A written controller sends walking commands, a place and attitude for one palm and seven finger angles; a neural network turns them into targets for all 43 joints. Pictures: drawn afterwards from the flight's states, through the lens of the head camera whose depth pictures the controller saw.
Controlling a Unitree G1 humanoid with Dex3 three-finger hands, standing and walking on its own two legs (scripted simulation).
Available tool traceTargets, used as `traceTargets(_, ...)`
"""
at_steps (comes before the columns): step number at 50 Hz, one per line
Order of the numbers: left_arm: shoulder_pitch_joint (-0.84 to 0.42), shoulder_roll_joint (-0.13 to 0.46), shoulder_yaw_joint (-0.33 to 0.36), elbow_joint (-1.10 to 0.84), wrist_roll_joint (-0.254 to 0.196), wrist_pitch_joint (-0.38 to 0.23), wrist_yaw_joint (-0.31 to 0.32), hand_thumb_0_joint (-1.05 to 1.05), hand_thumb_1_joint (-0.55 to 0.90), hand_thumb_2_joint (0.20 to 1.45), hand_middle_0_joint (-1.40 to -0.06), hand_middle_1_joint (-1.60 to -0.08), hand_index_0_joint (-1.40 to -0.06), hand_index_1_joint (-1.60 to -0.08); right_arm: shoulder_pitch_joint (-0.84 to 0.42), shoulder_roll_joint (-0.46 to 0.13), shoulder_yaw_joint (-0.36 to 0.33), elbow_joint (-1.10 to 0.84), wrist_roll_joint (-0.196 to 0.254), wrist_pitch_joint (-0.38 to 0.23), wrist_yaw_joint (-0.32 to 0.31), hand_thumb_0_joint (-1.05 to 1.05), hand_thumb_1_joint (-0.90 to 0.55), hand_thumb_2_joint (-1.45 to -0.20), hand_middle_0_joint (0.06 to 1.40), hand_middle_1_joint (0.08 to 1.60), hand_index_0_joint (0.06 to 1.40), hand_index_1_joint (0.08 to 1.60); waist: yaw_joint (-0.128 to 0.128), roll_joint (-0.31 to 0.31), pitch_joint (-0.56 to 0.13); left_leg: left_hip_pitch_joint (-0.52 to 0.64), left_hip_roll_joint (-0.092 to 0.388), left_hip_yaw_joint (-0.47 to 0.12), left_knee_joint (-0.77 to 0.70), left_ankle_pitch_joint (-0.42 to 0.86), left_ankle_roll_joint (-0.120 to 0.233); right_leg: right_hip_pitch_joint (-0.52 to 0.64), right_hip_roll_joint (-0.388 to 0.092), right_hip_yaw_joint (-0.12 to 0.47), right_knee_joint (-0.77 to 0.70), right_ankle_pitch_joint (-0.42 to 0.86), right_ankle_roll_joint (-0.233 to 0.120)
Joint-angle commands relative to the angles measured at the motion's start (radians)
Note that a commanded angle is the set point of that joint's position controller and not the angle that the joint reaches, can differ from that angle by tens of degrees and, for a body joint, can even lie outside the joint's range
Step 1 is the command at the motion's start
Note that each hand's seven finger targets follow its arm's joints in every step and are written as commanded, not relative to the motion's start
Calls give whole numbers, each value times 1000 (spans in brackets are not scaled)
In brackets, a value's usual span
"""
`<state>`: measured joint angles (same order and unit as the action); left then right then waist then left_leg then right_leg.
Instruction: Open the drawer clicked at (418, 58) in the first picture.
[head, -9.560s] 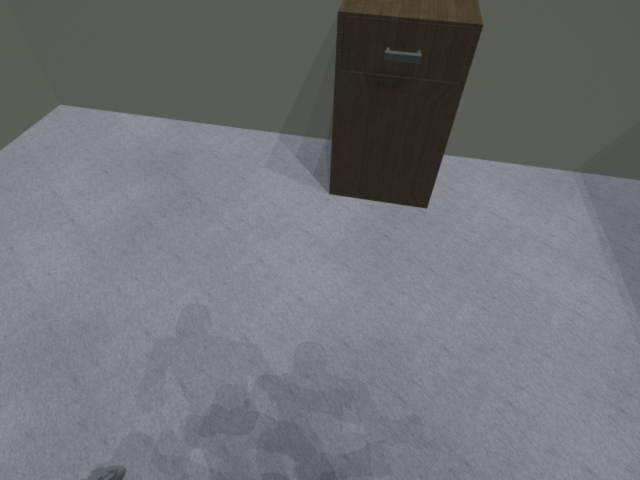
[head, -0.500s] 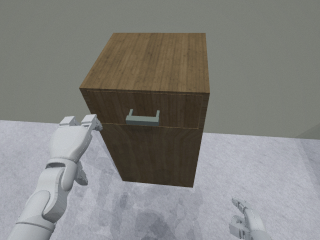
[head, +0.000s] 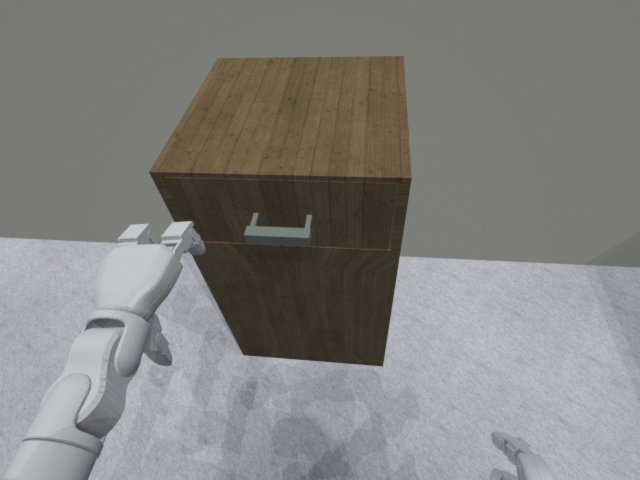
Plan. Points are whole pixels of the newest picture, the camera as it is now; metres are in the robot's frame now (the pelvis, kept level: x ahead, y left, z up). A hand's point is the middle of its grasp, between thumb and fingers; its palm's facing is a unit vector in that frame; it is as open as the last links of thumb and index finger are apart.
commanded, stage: move the hooked fingers above the handle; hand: left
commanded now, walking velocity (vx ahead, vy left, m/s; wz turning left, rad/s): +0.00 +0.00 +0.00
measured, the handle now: (280, 227) +0.55 +0.15 -0.07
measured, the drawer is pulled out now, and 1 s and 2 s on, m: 0.00 0.00 0.00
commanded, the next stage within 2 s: none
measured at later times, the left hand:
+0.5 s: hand (203, 270) +0.36 +0.21 +0.05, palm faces +0.01 -0.07 -1.00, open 13.8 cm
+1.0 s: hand (232, 251) +0.41 +0.19 +0.02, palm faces -0.02 -0.04 -1.00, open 13.8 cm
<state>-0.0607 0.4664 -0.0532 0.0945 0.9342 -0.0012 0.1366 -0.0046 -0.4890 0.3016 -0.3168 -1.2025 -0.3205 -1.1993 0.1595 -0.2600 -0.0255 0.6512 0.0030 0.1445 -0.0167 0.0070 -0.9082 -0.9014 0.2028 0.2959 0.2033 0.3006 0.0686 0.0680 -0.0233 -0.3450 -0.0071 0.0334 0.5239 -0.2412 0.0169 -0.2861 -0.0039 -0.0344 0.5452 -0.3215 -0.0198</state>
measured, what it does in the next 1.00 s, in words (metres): stands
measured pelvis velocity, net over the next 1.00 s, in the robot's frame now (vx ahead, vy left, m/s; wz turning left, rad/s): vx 0.01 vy -0.01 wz -0.01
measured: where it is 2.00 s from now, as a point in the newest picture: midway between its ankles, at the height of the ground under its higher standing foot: outside the picture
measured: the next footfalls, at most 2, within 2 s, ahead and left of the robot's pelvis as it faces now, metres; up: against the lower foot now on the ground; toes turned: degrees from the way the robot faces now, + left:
none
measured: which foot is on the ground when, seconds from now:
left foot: down 0.00-1.00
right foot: down 0.00-1.00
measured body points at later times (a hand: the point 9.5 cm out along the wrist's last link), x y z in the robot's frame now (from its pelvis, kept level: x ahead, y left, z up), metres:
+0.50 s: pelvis +0.00 -0.01 +0.00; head +0.03 -0.04 +0.44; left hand +0.35 +0.21 +0.11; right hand +0.17 -0.25 -0.13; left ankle +0.02 +0.11 -0.73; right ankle -0.03 -0.11 -0.73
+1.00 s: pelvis +0.01 -0.01 -0.01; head +0.05 -0.03 +0.44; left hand +0.41 +0.19 +0.08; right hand +0.11 -0.26 -0.15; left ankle +0.02 +0.11 -0.73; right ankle -0.03 -0.11 -0.73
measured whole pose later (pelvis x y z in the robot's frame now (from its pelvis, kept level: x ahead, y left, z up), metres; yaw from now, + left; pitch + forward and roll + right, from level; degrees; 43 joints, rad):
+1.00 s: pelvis +0.01 -0.01 -0.01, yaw -1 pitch +10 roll +1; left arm -0.48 0.37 -0.14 0.66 1.03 0.04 0.25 0.00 -0.49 0.30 -0.32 -1.20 -0.32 -1.20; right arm 0.24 -0.24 -0.06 0.69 0.01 0.15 -0.02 0.00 -0.91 -0.90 0.20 0.30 0.20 0.30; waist -0.01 0.05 -0.11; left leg -0.52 0.01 0.04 0.64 -0.31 0.01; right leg -0.46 0.01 -0.02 0.66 -0.38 -0.03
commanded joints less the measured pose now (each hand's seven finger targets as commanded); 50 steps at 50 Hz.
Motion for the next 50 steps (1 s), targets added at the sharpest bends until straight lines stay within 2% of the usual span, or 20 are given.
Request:
traceTargets(1,-268,195,116,-201,2,10,49,0,-500,300,-300,-1200,-300,-1200,-133,-96,-33,-160,6,-52,-12,0,-900,-900,200,300,200,300,0,-32,-250,159,-30,-14,-42,235,25,49,22,29,-75,272,-11)
traceTargets(4,-255,194,113,-182,-3,21,30,0,-500,300,-300,-1200,-300,-1200,-136,-96,-28,-160,8,-50,-14,0,-900,-900,200,300,200,300,0,-57,-235,146,-32,-14,-49,221,26,58,22,30,-81,265,-9)
traceTargets(5,-284,167,80,-175,-2,23,25,0,-500,300,-300,-1200,-300,-1200,-137,-95,-25,-160,8,-50,-16,0,-900,-900,200,300,200,300,-9,-65,-221,146,-31,-11,-47,217,27,45,21,28,-82,266,-7)
traceTargets(7,-290,183,99,-139,3,21,17,0,-500,300,-300,-1200,-300,-1200,-131,-98,-26,-156,8,-51,-18,0,-900,-900,200,300,200,300,-8,-85,-217,138,-33,-8,-42,210,28,40,24,34,-86,263,-6)
traceTargets(9,-361,147,53,-119,13,16,17,0,-500,300,-300,-1200,-300,-1200,-122,-92,-24,-149,9,-53,-20,0,-900,-900,200,300,200,300,-21,-88,-207,138,-32,-7,-38,186,28,11,20,31,-84,239,-5)
traceTargets(12,-417,189,83,-73,30,4,29,0,-500,300,-300,-1200,-300,-1200,-115,-96,-24,-140,6,-54,-27,0,-900,-900,200,300,200,300,-18,-68,-230,126,-38,-7,-27,175,27,13,22,40,-79,231,-7)
traceTargets(14,-505,141,31,-39,40,-3,40,0,-500,300,-300,-1200,-300,-1200,-99,-87,-26,-131,7,-58,-29,0,-900,-900,200,300,200,300,-33,-64,-239,130,-38,-6,-15,170,29,-14,19,34,-68,228,-7)
traceTargets(17,-517,191,83,5,49,-7,60,0,-500,300,-300,-1200,-300,-1200,-87,-92,-32,-126,5,-57,-31,0,-900,-900,200,300,200,300,-20,-69,-297,124,-42,-4,3,205,30,19,22,44,-53,281,-8)
traceTargets(25,-541,130,33,123,51,16,68,0,-500,300,-300,-1200,-300,-1200,-52,-97,-44,-126,11,-44,-25,0,-900,-900,200,300,200,300,-32,-90,-306,74,-41,6,29,244,32,16,19,43,-18,376,-7)
traceTargets(27,-549,161,64,121,56,12,66,0,-500,300,-300,-1200,-300,-1200,-42,-105,-50,-127,9,-41,-25,0,-900,-900,200,300,200,300,-30,-95,-340,77,-41,4,40,270,33,30,24,43,-7,403,-8)
traceTargets(31,-595,122,27,133,60,-7,81,0,-500,300,-300,-1200,-300,-1200,-12,-101,-60,-119,10,-39,-24,0,-900,-900,200,300,200,300,-48,-71,-346,75,-41,6,59,280,34,-5,23,42,8,416,-9)
traceTargets(32,-616,135,42,149,63,-11,87,0,-500,300,-300,-1200,-300,-1200,-3,-103,-64,-112,9,-41,-23,0,-900,-900,200,300,200,300,-54,-93,-345,67,-39,4,63,275,34,-8,26,42,7,412,-8)
traceTargets(36,-653,158,66,193,79,-18,124,0,-500,300,-300,-1200,-300,-1200,25,-105,-73,-97,9,-38,-22,0,-900,-900,200,300,200,300,-52,-69,-379,64,-38,6,79,299,32,-22,29,40,30,427,-12)
traceTargets(40,-695,102,21,228,88,-2,154,0,-500,300,-300,-1200,-300,-1200,46,-103,-82,-86,10,-37,-13,0,-900,-900,200,300,200,300,-66,-40,-404,85,-32,1,94,338,29,-58,36,28,46,425,-18)
traceTargets(43,-696,118,35,304,96,23,161,0,-500,300,-300,-1200,-300,-1200,56,-110,-83,-79,10,-31,-11,0,-900,-900,200,300,200,300,-70,-78,-399,55,-32,7,95,322,30,-49,37,32,45,431,-15)
traceTargets(45,-751,69,-15,346,95,36,159,0,-500,300,-300,-1200,-300,-1200,62,-108,-79,-79,14,-29,-12,0,-900,-900,200,300,200,300,-87,-87,-366,41,-31,5,91,287,31,-80,37,24,39,392,-15)
traceTargets(46,-780,101,9,374,101,39,160,0,-500,300,-300,-1200,-300,-1200,72,-113,-79,-71,14,-27,-14,0,-900,-900,200,300,200,300,-90,-104,-364,35,-28,4,91,279,32,-84,38,23,39,379,-15)
traceTargets(48,-827,117,13,400,108,34,160,0,-500,300,-300,-1200,-300,-1200,82,-114,-77,-75,12,-24,-18,0,-900,-900,200,300,200,300,-88,-73,-389,35,-32,6,93,263,33,-85,36,28,41,357,-16)
traceTargets(49,-873,98,-8,408,112,26,161,0,-500,300,-300,-1200,-300,-1200,87,-110,-78,-72,12,-24,-19,0,-900,-900,200,300,200,300,-102,-68,-385,39,-30,4,99,265,33,-105,36,27,44,353,-16)
traceTargets(50,-885,77,-21,420,113,19,163,0,-500,300,-300,-1200,-300,-1200,96,-107,-81,-72,11,-25,-19,0,-900,-900,200,300,200,300,-102,-62,-401,45,-30,1,105,270,33,-115,38,25,49,348,-18)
